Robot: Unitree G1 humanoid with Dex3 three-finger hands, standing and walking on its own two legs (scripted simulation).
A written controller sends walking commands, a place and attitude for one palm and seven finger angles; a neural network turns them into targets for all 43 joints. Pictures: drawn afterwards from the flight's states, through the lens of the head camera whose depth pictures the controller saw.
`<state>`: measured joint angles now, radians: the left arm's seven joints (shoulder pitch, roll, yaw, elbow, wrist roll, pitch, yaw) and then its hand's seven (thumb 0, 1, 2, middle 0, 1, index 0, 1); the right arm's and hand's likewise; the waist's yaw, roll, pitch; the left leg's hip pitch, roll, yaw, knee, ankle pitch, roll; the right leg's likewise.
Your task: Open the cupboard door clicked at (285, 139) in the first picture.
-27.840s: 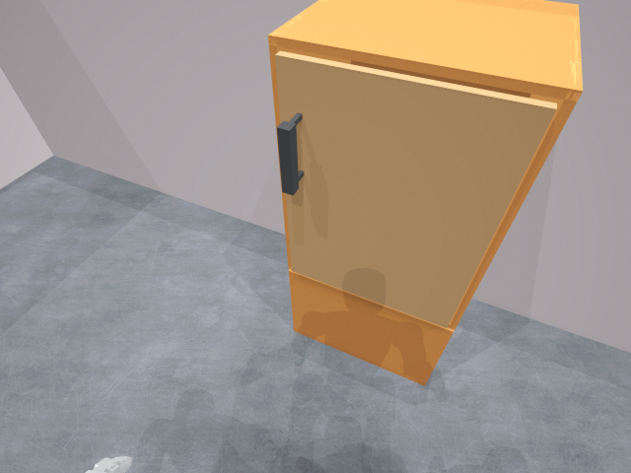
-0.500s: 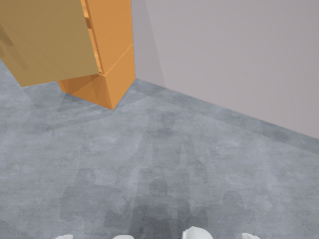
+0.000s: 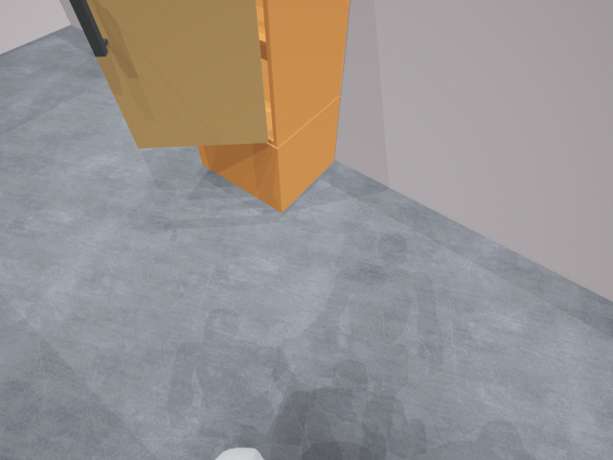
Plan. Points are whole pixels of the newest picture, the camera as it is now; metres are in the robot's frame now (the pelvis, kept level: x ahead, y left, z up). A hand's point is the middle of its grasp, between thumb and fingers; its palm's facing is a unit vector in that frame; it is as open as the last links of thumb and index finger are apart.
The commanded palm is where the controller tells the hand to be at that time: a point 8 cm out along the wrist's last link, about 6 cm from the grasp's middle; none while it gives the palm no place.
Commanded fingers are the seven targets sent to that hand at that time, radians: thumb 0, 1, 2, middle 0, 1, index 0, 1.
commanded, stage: take the last steps up to it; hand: left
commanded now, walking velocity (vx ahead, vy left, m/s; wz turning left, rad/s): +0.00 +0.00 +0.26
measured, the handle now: (90, 19) +0.98 +0.59 +0.04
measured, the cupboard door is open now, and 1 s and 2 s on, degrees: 41 41 41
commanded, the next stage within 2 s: come to a stop and stand still in 1.46 s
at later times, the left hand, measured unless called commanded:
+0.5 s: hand out of the picture +0.13 +0.21 -0.16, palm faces +0.16 -0.96 -0.24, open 7.4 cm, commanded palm none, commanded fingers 0.00 0.90 0.90 -0.20 -0.30 -0.20 -0.30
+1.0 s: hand (107, 455) +0.13 +0.31 -0.19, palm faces +0.27 -0.94 -0.18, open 7.4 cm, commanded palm none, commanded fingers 0.00 0.90 0.90 -0.20 -0.30 -0.20 -0.30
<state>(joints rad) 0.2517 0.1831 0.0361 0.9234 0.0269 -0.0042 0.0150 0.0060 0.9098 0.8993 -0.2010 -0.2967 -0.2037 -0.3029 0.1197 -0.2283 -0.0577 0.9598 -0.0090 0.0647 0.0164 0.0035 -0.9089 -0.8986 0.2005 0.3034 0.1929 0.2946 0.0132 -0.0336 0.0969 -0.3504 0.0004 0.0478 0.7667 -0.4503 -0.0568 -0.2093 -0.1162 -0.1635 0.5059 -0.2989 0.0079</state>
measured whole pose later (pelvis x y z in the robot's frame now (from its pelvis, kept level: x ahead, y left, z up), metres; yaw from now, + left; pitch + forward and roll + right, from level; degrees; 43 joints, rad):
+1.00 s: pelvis +0.21 +0.14 -0.01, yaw +11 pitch +0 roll +1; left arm 0.32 0.19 0.06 1.10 0.02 0.00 0.00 0.01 0.91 0.90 -0.20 -0.30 -0.20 -0.30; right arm 0.15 -0.16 -0.02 0.96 -0.03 -0.05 0.00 0.00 -0.91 -0.90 0.20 0.30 0.19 0.29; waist 0.04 -0.05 0.08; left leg -0.34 0.01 0.17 0.57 -0.25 0.06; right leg -0.42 -0.14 -0.07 1.21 -0.43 0.00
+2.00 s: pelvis +0.44 +0.22 +0.00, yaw +6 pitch +1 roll -1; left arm 0.21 0.22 0.06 1.01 0.01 0.06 0.01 0.00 0.91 0.90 -0.20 -0.30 -0.20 -0.30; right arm 0.08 -0.16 -0.03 0.98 -0.03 0.01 -0.05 0.00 -0.91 -0.90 0.21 0.30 0.20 0.30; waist 0.02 -0.01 0.10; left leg -0.35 0.08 0.09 0.51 -0.17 0.00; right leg -0.38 0.00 -0.03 0.95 -0.54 0.03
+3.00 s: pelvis +0.41 +0.18 +0.00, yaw +7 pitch -2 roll +0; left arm 0.27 0.23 0.02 1.02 0.02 -0.02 0.03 0.01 0.90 0.90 -0.20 -0.30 -0.20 -0.30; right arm 0.24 -0.25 -0.03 1.01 -0.02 -0.02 -0.04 0.00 -0.91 -0.90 0.20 0.30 0.20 0.30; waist -0.01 0.03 0.00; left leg -0.19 0.00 0.03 0.51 -0.30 0.01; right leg -0.20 -0.01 -0.07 0.52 -0.29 -0.02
